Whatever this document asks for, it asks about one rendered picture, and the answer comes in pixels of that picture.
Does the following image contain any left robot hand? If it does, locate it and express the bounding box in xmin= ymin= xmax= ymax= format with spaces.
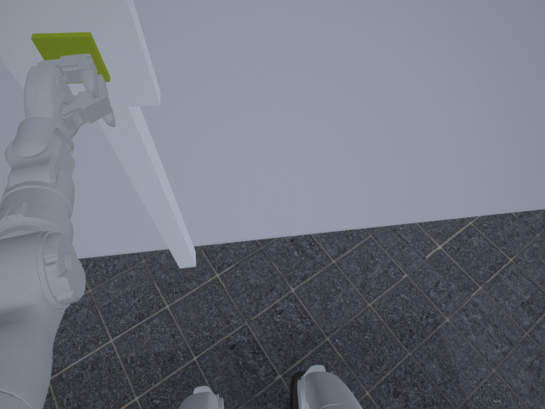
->
xmin=24 ymin=54 xmax=116 ymax=138

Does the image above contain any panel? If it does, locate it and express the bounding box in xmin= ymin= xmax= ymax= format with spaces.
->
xmin=0 ymin=0 xmax=196 ymax=268

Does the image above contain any robot left thigh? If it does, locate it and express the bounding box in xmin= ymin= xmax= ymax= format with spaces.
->
xmin=178 ymin=392 xmax=224 ymax=409

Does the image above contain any robot right shin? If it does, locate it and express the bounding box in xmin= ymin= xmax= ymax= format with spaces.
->
xmin=303 ymin=365 xmax=326 ymax=376

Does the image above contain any robot left forearm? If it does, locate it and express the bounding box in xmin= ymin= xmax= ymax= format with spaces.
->
xmin=0 ymin=117 xmax=75 ymax=242

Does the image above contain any button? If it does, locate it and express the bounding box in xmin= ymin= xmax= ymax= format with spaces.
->
xmin=31 ymin=32 xmax=111 ymax=84

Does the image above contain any left robot upper arm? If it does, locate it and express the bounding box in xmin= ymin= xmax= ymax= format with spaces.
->
xmin=0 ymin=230 xmax=86 ymax=409

